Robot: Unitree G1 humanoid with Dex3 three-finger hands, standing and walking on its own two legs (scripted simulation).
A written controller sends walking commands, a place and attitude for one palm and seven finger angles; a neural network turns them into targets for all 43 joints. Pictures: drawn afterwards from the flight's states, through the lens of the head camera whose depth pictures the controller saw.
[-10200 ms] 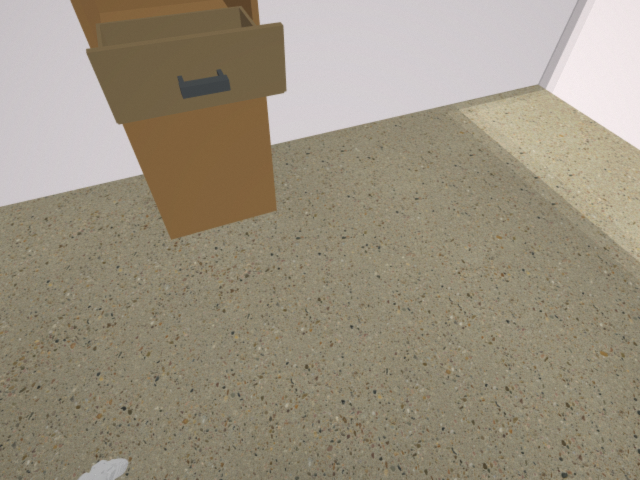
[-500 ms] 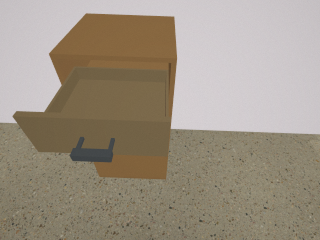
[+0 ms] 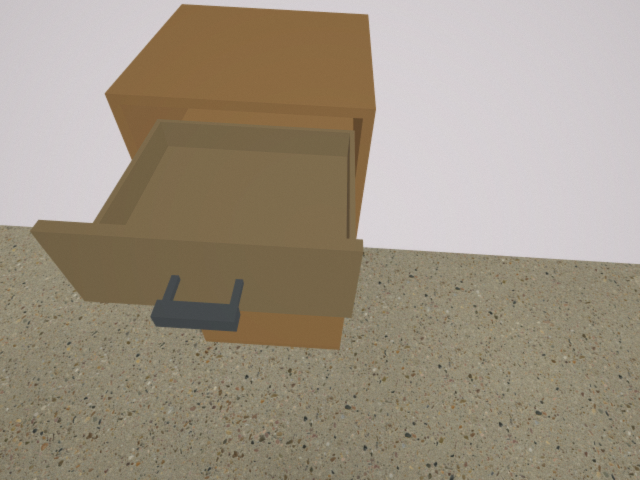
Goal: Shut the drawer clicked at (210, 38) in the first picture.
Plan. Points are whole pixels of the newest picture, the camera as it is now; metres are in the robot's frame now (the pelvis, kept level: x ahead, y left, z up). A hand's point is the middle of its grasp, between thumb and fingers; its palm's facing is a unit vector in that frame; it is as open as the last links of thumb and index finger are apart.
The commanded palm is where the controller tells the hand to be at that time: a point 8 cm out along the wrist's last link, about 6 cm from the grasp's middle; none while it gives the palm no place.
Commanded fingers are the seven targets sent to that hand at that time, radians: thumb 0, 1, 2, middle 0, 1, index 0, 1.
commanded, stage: come to a stop and stand still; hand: left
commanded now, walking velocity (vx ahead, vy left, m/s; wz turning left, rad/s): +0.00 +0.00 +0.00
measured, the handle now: (201, 300) +0.33 +0.19 +0.03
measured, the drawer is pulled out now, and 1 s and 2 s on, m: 0.30 0.30 0.29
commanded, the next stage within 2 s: look again from close up in 0.62 s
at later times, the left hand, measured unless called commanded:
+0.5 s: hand out of the picture +0.02 +0.16 -0.18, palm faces +0.01 -0.99 -0.16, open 7.3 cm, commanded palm none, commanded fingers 0.00 0.90 0.90 -0.20 -0.30 -0.20 -0.30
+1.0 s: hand out of the picture +0.01 +0.15 -0.18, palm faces +0.02 -0.99 -0.14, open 7.4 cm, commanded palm none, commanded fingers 0.00 0.90 0.90 -0.20 -0.30 -0.20 -0.30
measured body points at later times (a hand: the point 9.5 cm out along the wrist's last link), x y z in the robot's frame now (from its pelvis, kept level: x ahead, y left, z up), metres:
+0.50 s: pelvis +0.03 +0.00 +0.00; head +0.04 +0.01 +0.45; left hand +0.02 +0.21 -0.16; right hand +0.02 -0.21 -0.16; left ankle +0.01 +0.07 -0.74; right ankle +0.02 -0.11 -0.74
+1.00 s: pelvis +0.04 +0.01 +0.00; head +0.04 +0.02 +0.45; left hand +0.01 +0.21 -0.16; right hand +0.01 -0.20 -0.16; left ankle +0.01 +0.07 -0.74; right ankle +0.02 -0.11 -0.74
